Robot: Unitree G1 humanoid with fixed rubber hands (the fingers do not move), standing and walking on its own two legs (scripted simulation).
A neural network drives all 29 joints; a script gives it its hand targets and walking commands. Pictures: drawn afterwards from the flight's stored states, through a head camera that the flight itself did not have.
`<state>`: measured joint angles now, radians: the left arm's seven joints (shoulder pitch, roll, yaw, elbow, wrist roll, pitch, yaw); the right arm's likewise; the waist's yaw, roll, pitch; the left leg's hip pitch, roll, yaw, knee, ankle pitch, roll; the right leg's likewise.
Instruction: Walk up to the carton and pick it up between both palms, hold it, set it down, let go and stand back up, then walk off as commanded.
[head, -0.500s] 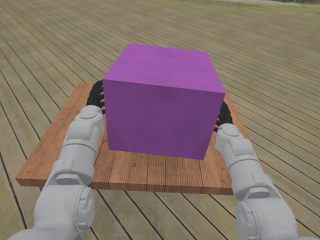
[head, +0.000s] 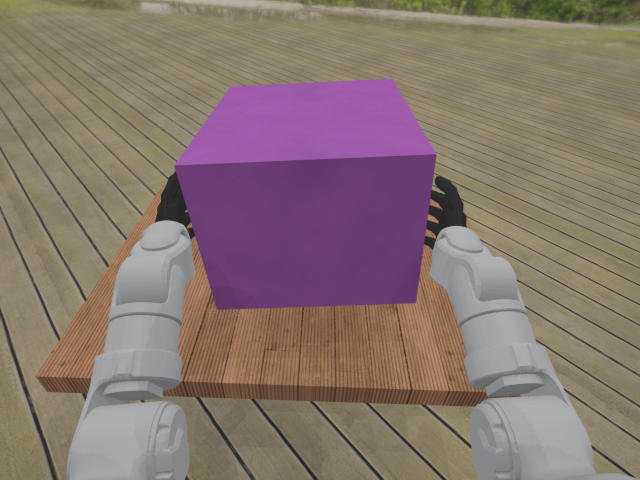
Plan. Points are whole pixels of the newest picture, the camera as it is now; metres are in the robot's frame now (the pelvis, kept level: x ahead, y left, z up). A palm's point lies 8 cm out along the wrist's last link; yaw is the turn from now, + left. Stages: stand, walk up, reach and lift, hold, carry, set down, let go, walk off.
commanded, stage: reach and lift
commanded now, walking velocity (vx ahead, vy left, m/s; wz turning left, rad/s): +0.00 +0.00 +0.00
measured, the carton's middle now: (313, 183) +0.47 +0.00 +0.20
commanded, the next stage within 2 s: hold in 0.06 s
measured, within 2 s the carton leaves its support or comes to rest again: neither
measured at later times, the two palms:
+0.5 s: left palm (173, 233) +0.35 +0.17 +0.20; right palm (457, 260) +0.33 -0.17 +0.17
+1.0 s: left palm (174, 213) +0.38 +0.17 +0.21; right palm (452, 225) +0.37 -0.17 +0.20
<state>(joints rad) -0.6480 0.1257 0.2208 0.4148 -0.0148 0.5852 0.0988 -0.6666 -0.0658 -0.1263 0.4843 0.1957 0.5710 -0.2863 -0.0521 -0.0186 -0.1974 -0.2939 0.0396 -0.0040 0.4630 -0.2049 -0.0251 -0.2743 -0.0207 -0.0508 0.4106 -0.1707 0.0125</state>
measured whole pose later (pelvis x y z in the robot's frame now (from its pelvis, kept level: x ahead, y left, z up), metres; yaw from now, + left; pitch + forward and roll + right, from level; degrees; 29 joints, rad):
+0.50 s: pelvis -0.03 +0.00 +0.00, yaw +0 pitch +0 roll -1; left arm -0.74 0.11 0.24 0.50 0.06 0.61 0.09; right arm -0.67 -0.06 -0.13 0.61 0.12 0.47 -0.23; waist -0.05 -0.04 -0.17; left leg -0.29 0.04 -0.01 0.45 -0.16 -0.02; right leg -0.27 -0.02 -0.05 0.41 -0.13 0.01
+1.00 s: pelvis +0.00 +0.00 +0.00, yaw +0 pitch +2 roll -1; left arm -0.66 0.10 0.22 0.28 0.06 0.65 0.10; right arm -0.67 -0.09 -0.13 0.41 0.21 0.56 -0.27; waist -0.05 -0.01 -0.17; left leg -0.28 0.04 -0.01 0.45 -0.20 -0.02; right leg -0.25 -0.02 -0.05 0.39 -0.16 0.01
